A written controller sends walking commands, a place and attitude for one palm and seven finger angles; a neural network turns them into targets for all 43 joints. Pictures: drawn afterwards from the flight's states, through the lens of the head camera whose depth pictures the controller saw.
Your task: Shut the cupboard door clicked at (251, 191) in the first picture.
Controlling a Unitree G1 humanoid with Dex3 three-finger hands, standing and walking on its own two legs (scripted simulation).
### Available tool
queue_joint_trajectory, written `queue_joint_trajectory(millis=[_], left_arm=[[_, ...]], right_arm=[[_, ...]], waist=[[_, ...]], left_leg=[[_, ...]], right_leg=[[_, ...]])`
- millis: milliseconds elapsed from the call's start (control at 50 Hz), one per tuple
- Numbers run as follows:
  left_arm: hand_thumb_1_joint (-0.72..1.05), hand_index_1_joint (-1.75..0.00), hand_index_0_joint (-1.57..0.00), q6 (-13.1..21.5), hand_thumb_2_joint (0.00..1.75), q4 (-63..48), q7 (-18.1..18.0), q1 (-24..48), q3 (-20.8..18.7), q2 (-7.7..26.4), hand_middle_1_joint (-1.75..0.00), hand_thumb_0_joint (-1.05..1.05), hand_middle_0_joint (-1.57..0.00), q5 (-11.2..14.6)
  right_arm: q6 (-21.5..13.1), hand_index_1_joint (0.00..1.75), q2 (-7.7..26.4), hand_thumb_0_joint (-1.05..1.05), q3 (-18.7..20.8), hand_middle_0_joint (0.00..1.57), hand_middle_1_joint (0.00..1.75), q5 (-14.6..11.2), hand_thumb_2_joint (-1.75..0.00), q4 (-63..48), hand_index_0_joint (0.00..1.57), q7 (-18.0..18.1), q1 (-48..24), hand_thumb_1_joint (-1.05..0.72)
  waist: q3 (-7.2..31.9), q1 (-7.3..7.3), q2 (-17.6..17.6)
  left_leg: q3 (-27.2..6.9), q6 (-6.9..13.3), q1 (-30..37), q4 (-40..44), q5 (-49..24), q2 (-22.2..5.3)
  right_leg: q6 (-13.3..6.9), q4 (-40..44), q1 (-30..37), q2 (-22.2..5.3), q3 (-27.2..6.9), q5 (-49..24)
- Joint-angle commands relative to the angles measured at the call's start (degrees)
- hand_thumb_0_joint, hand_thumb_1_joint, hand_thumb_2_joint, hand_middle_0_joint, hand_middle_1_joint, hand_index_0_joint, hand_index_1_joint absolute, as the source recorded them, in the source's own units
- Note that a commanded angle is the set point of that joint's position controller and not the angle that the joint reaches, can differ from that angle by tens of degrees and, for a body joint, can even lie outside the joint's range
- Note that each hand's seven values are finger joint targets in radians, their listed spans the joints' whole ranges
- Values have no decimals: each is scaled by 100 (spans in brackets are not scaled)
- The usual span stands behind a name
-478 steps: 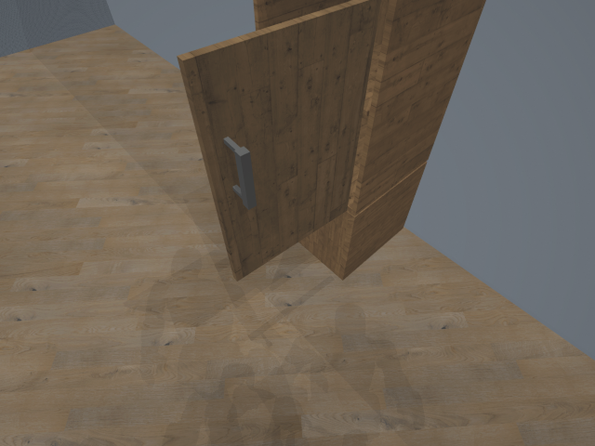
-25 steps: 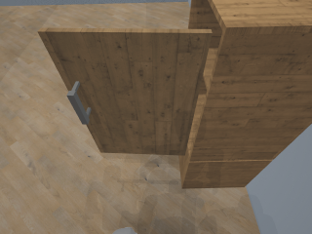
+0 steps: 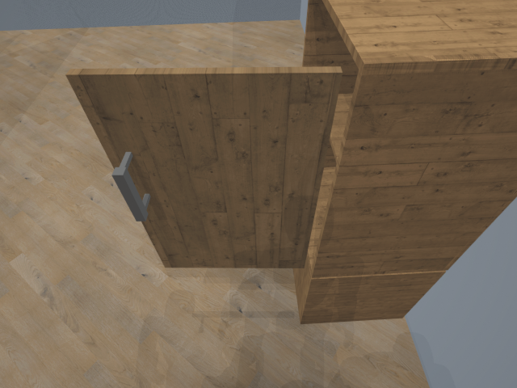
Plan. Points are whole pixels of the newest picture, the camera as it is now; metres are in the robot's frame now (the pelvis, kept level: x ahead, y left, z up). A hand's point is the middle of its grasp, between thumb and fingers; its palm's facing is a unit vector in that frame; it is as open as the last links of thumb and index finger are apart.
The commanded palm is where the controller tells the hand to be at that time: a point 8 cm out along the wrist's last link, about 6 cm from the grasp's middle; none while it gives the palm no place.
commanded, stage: come to a stop and stand still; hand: left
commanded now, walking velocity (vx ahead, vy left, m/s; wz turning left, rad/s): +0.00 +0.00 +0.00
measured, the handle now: (134, 188) +0.45 +0.26 +0.04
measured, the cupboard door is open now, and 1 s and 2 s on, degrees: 86 86 86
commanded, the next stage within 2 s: look again from close up in 0.12 s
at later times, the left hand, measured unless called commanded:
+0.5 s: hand out of the picture +0.01 +0.16 -0.17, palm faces -0.01 -0.98 -0.21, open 7.4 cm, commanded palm none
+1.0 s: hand out of the picture +0.03 +0.15 -0.17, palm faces +0.03 -0.97 -0.23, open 7.4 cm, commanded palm none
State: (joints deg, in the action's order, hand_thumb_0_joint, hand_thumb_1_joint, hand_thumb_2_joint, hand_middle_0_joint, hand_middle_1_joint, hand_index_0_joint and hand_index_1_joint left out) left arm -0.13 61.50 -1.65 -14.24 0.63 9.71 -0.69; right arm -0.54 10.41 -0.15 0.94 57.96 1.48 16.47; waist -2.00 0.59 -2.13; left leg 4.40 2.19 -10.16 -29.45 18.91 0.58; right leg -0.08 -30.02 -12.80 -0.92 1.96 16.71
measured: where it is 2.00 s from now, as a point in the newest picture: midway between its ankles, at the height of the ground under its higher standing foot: outside the picture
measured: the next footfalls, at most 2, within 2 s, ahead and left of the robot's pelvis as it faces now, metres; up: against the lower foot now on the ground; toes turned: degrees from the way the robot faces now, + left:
none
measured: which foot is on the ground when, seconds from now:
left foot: down 0.00-1.00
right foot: down 0.00-1.00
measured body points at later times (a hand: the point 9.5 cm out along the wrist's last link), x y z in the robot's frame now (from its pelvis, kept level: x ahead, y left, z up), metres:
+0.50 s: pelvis +0.01 -0.02 +0.01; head +0.03 -0.03 +0.45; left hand +0.02 +0.21 -0.15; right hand +0.01 -0.23 -0.16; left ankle -0.03 +0.09 -0.73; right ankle -0.01 -0.12 -0.73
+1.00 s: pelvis +0.01 -0.03 +0.00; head +0.03 -0.04 +0.45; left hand +0.03 +0.20 -0.15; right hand +0.02 -0.25 -0.16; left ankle -0.03 +0.09 -0.73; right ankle -0.01 -0.12 -0.74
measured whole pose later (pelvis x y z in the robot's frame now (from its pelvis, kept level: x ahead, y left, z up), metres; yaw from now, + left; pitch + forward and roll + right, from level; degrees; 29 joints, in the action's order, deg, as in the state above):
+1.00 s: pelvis +0.01 -0.03 +0.00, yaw +0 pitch +0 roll +1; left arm 0.4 62.1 -2.3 -13.9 -0.3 9.1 -0.8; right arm 1.0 9.8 0.0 0.6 62.6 1.5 14.7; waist -3.0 -0.8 -0.8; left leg 4.1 -0.5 -8.0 -25.9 17.5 -0.8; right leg -2.5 -29.1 -11.9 0.5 2.4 17.0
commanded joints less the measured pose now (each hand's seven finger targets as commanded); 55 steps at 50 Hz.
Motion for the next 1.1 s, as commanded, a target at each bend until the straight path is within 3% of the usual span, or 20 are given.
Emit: queue_joint_trajectory(millis=[0, 20, 100, 120, 160, 240, 760, 840, 920, 1000, 1040, 1080], left_arm=[[90, -30, -20, 118, 90, -239, -27, -205, -70, 581, -30, 0, -20, 22], [90, -30, -20, 121, 90, -220, -15, -202, -70, 600, -30, 0, -20, 24], [90, -30, -20, 127, 90, -146, -21, -266, -53, 610, -30, 0, -20, 28], [90, -30, -20, 131, 90, -123, -19, -278, -59, 620, -30, 0, -20, 32], [90, -30, -20, 148, 90, -75, -26, -311, -62, 619, -30, 0, -20, 36], [90, -30, -20, 154, 90, 10, -41, -325, -66, 601, -30, 0, -20, 33], [90, -30, -20, 208, 90, 129, -70, -417, -90, 598, -30, 0, -20, 26], [90, -30, -20, 185, 90, 18, -113, -402, -163, 718, -30, 0, -20, 21], [90, -30, -20, 131, 90, -108, -149, -406, -284, 917, -30, 0, -20, -2], [90, -30, -20, 75, 90, -258, -181, -360, -423, 1126, -30, 0, -20, -33], [90, -30, -20, 37, 90, -369, -183, -255, -486, 1167, -30, 0, -20, -49], [90, -30, -20, -8, 90, -488, -168, -59, -526, 1141, -30, 0, -20, -57]], right_arm=[[-131, 30, 567, 0, 3, 20, 30, -2, -90, -203, 20, 4, 272, -90], [-138, 30, 534, 0, -9, 20, 30, 2, -90, -163, 20, 1, 272, -90], [-139, 30, 571, 0, -37, 20, 30, -8, -90, 5, 20, -11, 283, -90], [-151, 30, 531, 0, -42, 20, 30, -3, -90, 54, 20, -9, 288, -90], [-158, 30, 547, 0, -48, 20, 30, -7, -90, 134, 20, -2, 277, -90], [-174, 30, 505, 0, -55, 20, 30, -9, -90, 295, 20, 16, 297, -90], [-128, 30, 348, 0, -18, 20, 30, -22, -90, 585, 20, 64, 241, -90], [-52, 30, 350, 0, 9, 20, 30, -28, -90, 497, 20, 62, 244, -90], [77, 30, 357, 0, 74, 20, 30, -24, -90, 301, 20, 46, 226, -90], [160, 30, 365, 0, 157, 20, 30, -7, -90, 99, 20, 18, 158, -90], [172, 30, 366, 0, 190, 20, 30, 3, -90, 42, 20, -2, 199, -90], [156, 30, 380, 0, 216, 20, 30, 14, -90, 27, 20, -28, 335, -90]], waist=[[-244, -21, 346], [-246, -25, 176], [-243, -36, 377], [-164, -42, 222], [-95, -45, 369], [-94, -55, 206], [-34, -69, 231], [-63, -124, 108], [92, -157, 506], [-12, -183, 986], [-55, -151, 944], [-40, -63, 759]], left_leg=[[-750, 61, -255, 967, -991, -687], [-730, 66, -236, 1040, -1019, -671], [-666, 57, -116, 1082, -950, -641], [-661, 63, -43, 1122, -1077, -637], [-619, 48, 44, 1055, -1203, -633], [-566, 30, 147, 1034, -1581, -646], [-393, -87, 350, 961, -1539, -671], [-327, -148, 126, 818, -1533, -620], [-186, -225, -163, 494, -968, -474], [-105, -295, -532, 33, -143, -310], [-100, -288, -426, 96, -102, -305], [-108, -252, -53, 439, -476, -328]], right_leg=[[-276, 481, 57, -402, -502, -669], [-284, 485, 75, -405, -490, -712], [-257, 566, 80, -444, -561, -738], [-268, 544, 121, -441, -546, -823], [-261, 552, 163, -469, -573, -983], [-256, 510, 217, -484, -546, -1278], [-322, 739, 412, -571, -664, -2118], [-429, 601, 476, -786, -835, -2590], [-607, 622, 600, -1144, -1159, -2512], [-953, 773, 464, -1713, -1690, -2492], [-963, 717, 135, -1750, -1698, -2151], [-797, 428, -253, -1494, -1374, -1763]])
